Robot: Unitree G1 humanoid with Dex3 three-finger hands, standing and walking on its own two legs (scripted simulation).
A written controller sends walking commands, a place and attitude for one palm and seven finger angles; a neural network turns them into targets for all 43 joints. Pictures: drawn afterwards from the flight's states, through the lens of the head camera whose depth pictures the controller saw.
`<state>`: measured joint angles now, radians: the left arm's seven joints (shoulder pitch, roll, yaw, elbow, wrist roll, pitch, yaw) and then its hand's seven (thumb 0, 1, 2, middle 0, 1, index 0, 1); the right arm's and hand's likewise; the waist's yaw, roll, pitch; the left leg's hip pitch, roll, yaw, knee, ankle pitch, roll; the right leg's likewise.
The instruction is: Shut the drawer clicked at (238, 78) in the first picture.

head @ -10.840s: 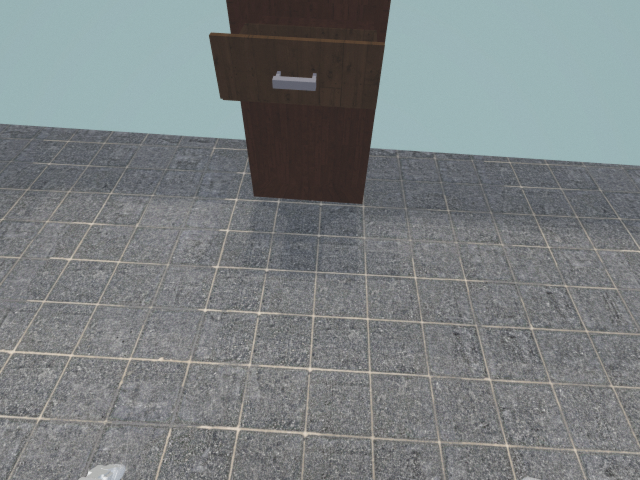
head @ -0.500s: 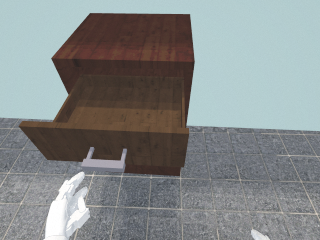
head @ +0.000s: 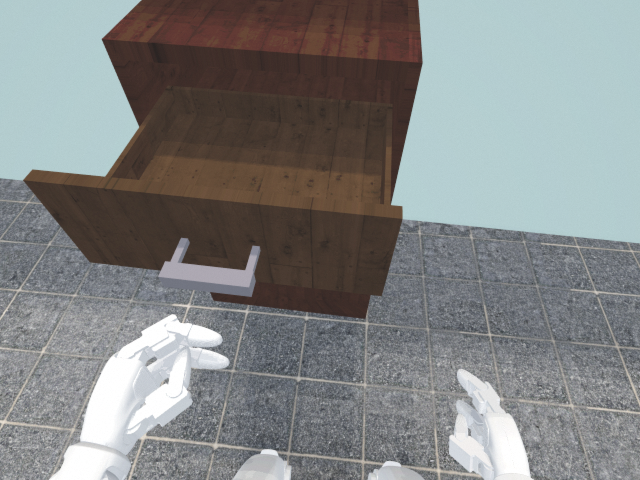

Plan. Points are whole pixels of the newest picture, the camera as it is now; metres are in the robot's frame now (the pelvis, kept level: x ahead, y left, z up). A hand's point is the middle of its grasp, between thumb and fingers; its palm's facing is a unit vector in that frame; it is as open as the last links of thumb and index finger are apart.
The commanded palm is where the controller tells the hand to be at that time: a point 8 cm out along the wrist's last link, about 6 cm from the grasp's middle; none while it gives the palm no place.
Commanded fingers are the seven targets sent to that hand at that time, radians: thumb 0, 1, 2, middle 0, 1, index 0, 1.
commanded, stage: raise the hand and make a fist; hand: left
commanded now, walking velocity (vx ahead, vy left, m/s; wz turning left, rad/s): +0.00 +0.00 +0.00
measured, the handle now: (213, 264) +0.37 +0.17 +0.04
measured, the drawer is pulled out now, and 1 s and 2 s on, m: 0.29 0.29 0.29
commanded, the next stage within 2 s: bring the fist close to the handle in 1.20 s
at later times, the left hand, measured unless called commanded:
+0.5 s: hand (163, 383) +0.20 +0.16 +0.11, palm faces -0.03 -1.00 -0.04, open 3.1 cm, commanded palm +0.16 +0.21 +0.12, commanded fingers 0.00 0.90 0.90 -1.40 -1.60 -1.40 -1.60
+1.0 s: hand (164, 372) +0.20 +0.16 +0.13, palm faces -0.04 -1.00 -0.07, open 3.3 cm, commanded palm +0.16 +0.21 +0.15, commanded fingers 0.00 0.90 0.90 -1.40 -1.60 -1.40 -1.60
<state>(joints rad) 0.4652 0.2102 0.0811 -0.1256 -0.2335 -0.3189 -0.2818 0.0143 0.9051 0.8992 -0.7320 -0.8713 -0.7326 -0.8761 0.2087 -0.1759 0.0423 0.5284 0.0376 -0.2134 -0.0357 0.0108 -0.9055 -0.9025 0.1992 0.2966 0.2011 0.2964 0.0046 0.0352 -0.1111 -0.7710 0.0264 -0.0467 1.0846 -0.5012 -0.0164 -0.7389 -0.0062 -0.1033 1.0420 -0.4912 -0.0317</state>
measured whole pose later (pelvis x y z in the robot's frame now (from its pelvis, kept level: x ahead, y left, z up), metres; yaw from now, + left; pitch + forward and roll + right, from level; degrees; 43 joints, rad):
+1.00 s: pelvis +0.03 +0.01 +0.03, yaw +0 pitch +6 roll -1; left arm 0.67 0.20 0.05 -0.44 -0.21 -0.17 -0.17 0.01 0.90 0.90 -1.40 -1.60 -1.40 -1.60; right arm 0.27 -0.23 0.03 0.49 0.05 -0.22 -0.03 0.01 -0.91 -0.90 0.20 0.30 0.20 0.30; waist 0.01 0.05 -0.11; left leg -0.53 0.01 -0.02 0.90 -0.47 0.00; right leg -0.50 -0.02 -0.08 0.86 -0.46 -0.01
